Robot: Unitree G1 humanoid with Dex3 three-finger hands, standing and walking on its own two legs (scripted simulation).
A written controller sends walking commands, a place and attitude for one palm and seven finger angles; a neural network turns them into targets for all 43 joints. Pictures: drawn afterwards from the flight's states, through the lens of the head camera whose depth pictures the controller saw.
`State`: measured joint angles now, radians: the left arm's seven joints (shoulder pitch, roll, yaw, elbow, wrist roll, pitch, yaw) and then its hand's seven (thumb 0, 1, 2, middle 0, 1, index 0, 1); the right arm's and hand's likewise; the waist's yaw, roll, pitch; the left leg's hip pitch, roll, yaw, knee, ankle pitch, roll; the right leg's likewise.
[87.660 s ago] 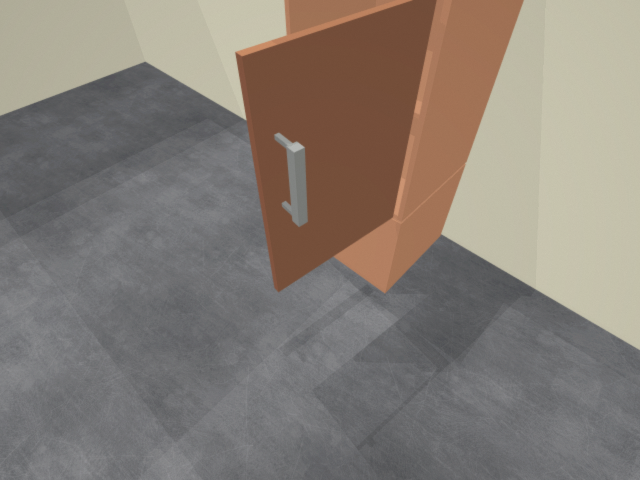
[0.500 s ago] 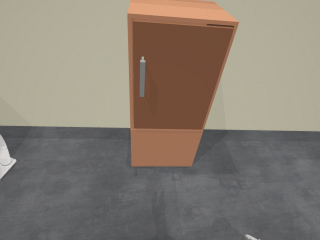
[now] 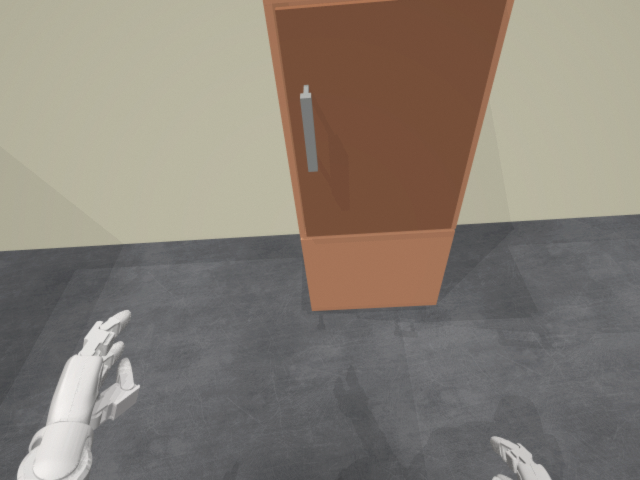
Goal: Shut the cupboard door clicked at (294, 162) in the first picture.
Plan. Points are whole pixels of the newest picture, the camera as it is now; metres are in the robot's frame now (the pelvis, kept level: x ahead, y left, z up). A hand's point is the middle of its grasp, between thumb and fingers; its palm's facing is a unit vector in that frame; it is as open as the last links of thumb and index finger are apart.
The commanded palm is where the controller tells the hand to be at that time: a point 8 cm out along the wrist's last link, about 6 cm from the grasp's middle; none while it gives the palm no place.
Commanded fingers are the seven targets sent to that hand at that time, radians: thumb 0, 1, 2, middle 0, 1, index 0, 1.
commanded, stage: let the arm hang, fingers relaxed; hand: left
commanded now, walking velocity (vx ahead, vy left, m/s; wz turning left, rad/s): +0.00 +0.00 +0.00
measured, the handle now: (309, 129) +0.79 +0.07 +0.04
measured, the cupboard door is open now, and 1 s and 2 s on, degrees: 0 0 0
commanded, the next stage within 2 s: look to check the result in 0.98 s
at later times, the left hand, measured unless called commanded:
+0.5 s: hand out of the picture -0.04 +0.20 -0.15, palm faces +0.04 -0.97 -0.24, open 7.3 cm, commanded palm none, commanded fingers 0.00 0.90 0.90 -0.20 -0.30 -0.20 -0.30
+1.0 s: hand out of the picture -0.04 +0.17 -0.16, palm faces +0.05 -0.99 -0.14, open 7.3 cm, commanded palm none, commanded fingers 0.00 0.90 0.90 -0.20 -0.30 -0.20 -0.30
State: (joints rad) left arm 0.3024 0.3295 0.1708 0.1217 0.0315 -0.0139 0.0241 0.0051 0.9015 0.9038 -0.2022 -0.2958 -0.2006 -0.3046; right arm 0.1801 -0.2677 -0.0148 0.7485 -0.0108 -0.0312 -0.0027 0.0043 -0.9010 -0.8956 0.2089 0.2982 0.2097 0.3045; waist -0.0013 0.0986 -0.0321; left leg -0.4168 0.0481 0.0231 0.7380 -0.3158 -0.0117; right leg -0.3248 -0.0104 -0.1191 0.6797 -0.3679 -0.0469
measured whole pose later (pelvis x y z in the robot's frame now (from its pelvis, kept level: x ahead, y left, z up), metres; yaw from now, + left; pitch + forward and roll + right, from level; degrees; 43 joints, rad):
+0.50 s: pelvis -0.01 +0.00 +0.02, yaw +0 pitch -2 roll +0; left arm 0.34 0.19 0.02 1.14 0.02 0.02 0.01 0.00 0.93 0.90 -0.20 -0.30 -0.20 -0.30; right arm 0.30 -0.15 0.01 1.10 -0.01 0.03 -0.03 0.00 -0.91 -0.90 0.20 0.30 0.20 0.30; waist 0.00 0.03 0.04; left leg -0.21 0.03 0.03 0.43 -0.19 -0.01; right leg -0.15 -0.01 -0.12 0.42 -0.23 -0.03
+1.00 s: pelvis -0.02 +0.02 +0.02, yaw -1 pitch -2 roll +0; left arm 0.33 0.11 0.03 1.14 0.02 0.01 0.02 0.01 0.91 0.90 -0.20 -0.30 -0.20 -0.30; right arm 0.35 -0.11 -0.01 1.13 -0.02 0.02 -0.04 0.00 -0.91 -0.90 0.20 0.30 0.20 0.30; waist -0.01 0.00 0.02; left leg -0.22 0.01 0.06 0.43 -0.17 0.01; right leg -0.18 -0.03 -0.10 0.44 -0.22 -0.01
